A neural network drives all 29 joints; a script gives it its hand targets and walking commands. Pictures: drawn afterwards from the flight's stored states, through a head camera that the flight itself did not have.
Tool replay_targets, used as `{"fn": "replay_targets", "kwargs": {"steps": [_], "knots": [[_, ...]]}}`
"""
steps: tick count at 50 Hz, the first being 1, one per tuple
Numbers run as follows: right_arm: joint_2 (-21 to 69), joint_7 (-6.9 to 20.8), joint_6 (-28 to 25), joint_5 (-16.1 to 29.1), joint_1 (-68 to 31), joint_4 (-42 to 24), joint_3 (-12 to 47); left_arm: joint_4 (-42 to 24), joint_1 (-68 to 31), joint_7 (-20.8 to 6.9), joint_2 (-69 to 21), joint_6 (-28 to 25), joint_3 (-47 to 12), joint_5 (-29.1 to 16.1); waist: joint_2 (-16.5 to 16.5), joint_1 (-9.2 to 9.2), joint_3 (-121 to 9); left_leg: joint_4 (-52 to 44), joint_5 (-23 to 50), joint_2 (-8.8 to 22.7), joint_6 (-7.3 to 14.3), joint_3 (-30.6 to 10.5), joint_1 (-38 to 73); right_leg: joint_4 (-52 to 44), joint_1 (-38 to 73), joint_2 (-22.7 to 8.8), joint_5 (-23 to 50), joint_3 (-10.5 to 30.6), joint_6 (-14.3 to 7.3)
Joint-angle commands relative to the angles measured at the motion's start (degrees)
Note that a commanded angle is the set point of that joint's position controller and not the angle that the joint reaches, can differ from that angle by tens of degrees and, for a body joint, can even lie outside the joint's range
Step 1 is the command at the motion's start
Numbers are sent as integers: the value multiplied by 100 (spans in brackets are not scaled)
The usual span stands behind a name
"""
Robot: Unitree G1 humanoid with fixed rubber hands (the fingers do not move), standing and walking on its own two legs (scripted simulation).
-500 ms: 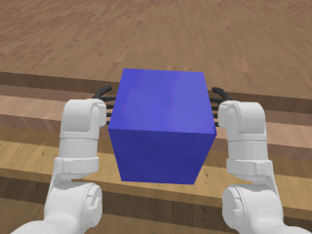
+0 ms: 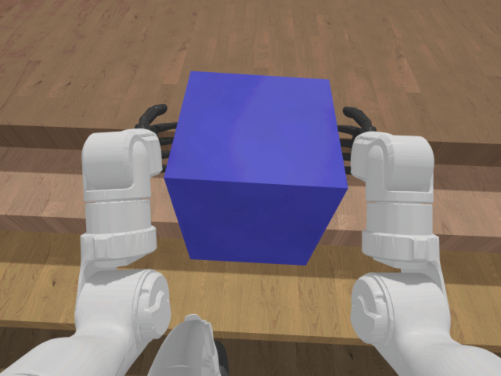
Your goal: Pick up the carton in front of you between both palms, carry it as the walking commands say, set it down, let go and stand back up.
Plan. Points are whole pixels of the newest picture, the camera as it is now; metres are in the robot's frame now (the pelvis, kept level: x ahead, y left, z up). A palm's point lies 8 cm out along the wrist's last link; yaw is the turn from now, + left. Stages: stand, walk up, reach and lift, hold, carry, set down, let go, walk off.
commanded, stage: carry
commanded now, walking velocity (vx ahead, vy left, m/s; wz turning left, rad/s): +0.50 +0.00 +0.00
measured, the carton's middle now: (253, 177) +0.41 -0.03 +0.06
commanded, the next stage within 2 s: none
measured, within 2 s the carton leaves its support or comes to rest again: neither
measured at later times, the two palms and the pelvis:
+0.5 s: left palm out of the picture +0.66 +0.15 +0.31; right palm out of the picture +0.67 -0.14 +0.32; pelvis +0.29 +0.00 +0.12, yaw -2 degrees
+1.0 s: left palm out of the picture +1.00 +0.17 +0.42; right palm out of the picture +0.99 -0.12 +0.41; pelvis +0.61 +0.05 +0.24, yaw +0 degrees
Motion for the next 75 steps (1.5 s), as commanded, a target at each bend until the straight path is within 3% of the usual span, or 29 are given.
{"fn": "replay_targets", "kwargs": {"steps": [1, 4, 9, 13, 18, 23, 25, 26, 27, 28, 29, 33, 39, 42, 44, 46, 48, 49, 50, 51, 52, 56, 61, 65, 68, 72, 73, 74, 75], "knots": [[6550, 1319, -93, 2989, -4806, -1578, 3393, -743, -4298, -1122, -5889, -174, -3131, -1884, 777, -34, -4790, -2976, 2547, 1502, 1026, -4427, 6067, 4769, -2594, 1136, 51, 759, -267], [6586, 1389, -133, 3212, -5242, -2461, 3609, -1222, -4375, -1001, -5738, -206, -3282, -1807, 680, 237, -3916, -3051, 1321, 1309, 524, -3362, 5672, 4362, -3290, 616, 236, 278, -507], [5989, 1410, 75, 2939, -4562, -2510, 3610, -1408, -3987, -945, -5481, -127, -3690, -1696, 251, 71, -3568, -3453, 2059, 1548, 788, -2906, 6204, 3194, -4337, 440, -519, -359, -562], [5642, 1588, 305, 2674, -4115, -1480, 3425, -708, -3859, -1038, -5352, 38, -3823, -1753, 549, -202, -3103, -3866, 1909, 1977, 1099, -3048, 7380, 5762, -6881, 355, -1491, -492, -708], [5623, 1833, 426, 2727, -4441, -631, 2977, 54, -4328, -1052, -5605, 158, -3550, -1928, 718, 245, -1938, -5178, 1147, 1071, 588, -1550, 5106, 3851, -5494, 187, -836, -1386, -652], [5721, 1822, 431, 2377, -4166, 504, 2184, 963, -4383, -1097, -6293, 164, -3191, -2272, 1331, 661, -2363, -4455, 8108, 817, 454, -30, 4786, 700, -2450, 855, 243, -2218, -1024], [5857, 1766, 336, 2169, -4343, 511, 2016, 953, -4784, -1202, -6695, 76, -3182, -2476, 1156, 1133, -3417, -1980, 10280, 697, -25, -77, 5435, -647, -893, 1418, 434, -2277, -945], [5818, 1720, 246, 2046, -4191, 425, 1898, 884, -4798, -1281, -6951, 3, -3222, -2709, 1298, 1588, -3722, -494, 9312, 684, -145, -110, 4901, -2342, 397, 1376, 887, -1747, -801], [5821, 1688, 162, 1887, -4278, 221, 1946, 766, -4910, -1358, -7259, -110, -3335, -2865, 299, 1209, -3531, 775, 2571, 144, -352, -649, 3065, -2819, 1898, 248, 3259, -30, -1043], [5933, 1672, 145, 1864, -3931, 335, 1825, 596, -4880, -1376, -7067, -264, -3328, -2912, -1338, 1234, -4388, 3814, 215, -988, -711, -1477, 1203, -2950, 3063, -1179, 5867, 3096, -2482], [5900, 1621, 69, 1787, -4090, 142, 1804, 425, -5024, -1399, -7335, -316, -3368, -2992, -705, 1185, -4511, 4801, 191, -727, -430, -2087, 543, -2964, 3102, -1100, 4228, 3138, -2604], [5696, 1398, -24, 1777, -4430, -630, 1981, -599, -5710, -1482, -7572, -468, -3694, -3430, 217, 800, -3002, 4108, 149, -68, 0, -1772, -553, -3391, 1877, -850, -40, 1793, -1448], [5807, 1238, 93, 2004, -4136, -1008, 2812, -702, -4764, -1360, -6843, -260, -3620, -3005, -465, 1346, -2693, 5213, -1495, 183, 83, -1091, -3369, -3780, 3606, -1338, 1424, 1489, -1772], [5617, 1191, 195, 1978, -4097, -862, 2929, -579, -4505, -1388, -6374, -103, -3553, -2795, -353, 1143, -2006, 3902, -1605, 499, -46, -752, -3589, -4490, 3161, -914, 634, 708, -1270], [5554, 1154, 240, 2014, -4124, -699, 2994, -387, -4393, -1436, -6220, -8, -3419, -2701, -482, 871, -1932, 1321, -728, 382, -106, 6, -852, -5355, 1288, -277, 1633, -573, -1217], [5758, 1144, 268, 2119, -4105, -443, 3044, -128, -4322, -1468, -6099, 85, -3254, -2557, -1483, 440, -2574, 281, 539, -305, 147, 609, 1593, -4598, 863, -172, 6519, -1365, -1116], [5997, 1207, 243, 2333, -4146, -423, 3075, -8, -4410, -1491, -6031, 99, -3128, -2394, -1445, -518, -3626, -1138, 1190, -744, 82, 796, 3255, -1865, 1489, -127, 8363, -1596, -704], [6106, 1244, 194, 2487, -4408, -518, 3200, 0, -4419, -1472, -6012, 67, -3062, -2276, -362, -734, -4370, -2504, 2186, -569, 183, -26, 5244, 239, 672, 302, 6576, -1179, -274], [6516, 1325, 155, 2802, -4439, -538, 3248, 22, -4223, -1460, -5969, 54, -2996, -2018, 255, -398, -3827, -3102, 3447, 338, 332, -1549, 5950, 1257, -934, 611, 644, -745, -262], [6525, 1393, 60, 2965, -4477, -617, 3319, 252, -3919, -1423, -5846, 35, -2829, -1945, 1515, -108, -4772, -2876, 6659, 1906, 1604, -4491, 6831, 4164, -2112, 1451, -337, 256, -28], [6671, 1433, 28, 3073, -4774, -842, 3337, 180, -3975, -1365, -5800, 7, -2730, -1739, 860, -225, -5218, -2811, 5730, 1827, 1689, -4707, 6797, 5000, -2418, 1286, -159, 899, -212], [6877, 1478, 1, 3394, -5876, -1967, 3440, -720, -4851, -1185, -5644, 8, -2865, -1782, 412, 61, -3432, -3405, 671, 1512, 848, -3602, 5372, 4542, -3932, 485, -316, 359, -637], [6282, 1432, 302, 3071, -5143, -1563, 3181, -506, -4381, -1054, -5442, 187, -3127, -1726, 567, -302, -3089, -3838, 1781, 1940, 1130, -3283, 6493, 5574, -6113, 347, -1583, -146, -812], [5983, 1589, 448, 2844, -4966, -870, 2935, 289, -4229, -1092, -5399, 290, -3076, -1647, 365, -55, -2193, -4645, 630, 1404, 596, -2242, 6035, 4355, -6602, 27, -1502, -634, -675], [5965, 1696, 511, 2757, -4954, -317, 2538, 696, -4448, -1104, -5754, 315, -3046, -1878, 1072, 196, -1981, -5580, 2492, 840, 476, -724, 4101, 1813, -3655, 128, -411, -1425, -687], [5979, 1742, 473, 2379, -4669, 380, 2008, 1220, -4381, -1179, -6397, 232, -2839, -2183, 2026, 1054, -2955, -3289, 8387, 946, 18, -36, 5078, -307, -1297, 1068, -6, -2094, -833], [5949, 1727, 414, 2206, -4449, 519, 1895, 1240, -4414, -1243, -6580, 177, -2804, -2281, 1738, 1424, -3391, -1592, 7934, 702, -284, 43, 4864, -1661, -20, 1256, 287, -1759, -711], [5891, 1709, 315, 2040, -4266, 592, 1743, 1167, -4533, -1328, -6713, 101, -2816, -2466, 1050, 1391, -3672, -173, 4494, 334, -453, -473, 3242, -2556, 1596, 663, 103, -120, -786], [5918, 1687, 257, 1908, -4211, 574, 1648, 994, -4801, -1404, -6773, -26, -2943, -2591, -1662, 1072, -4317, 2541, -4, -764, -768, -1030, 1640, -3558, 2420, -1341, 1512, 3550, -1794]]}}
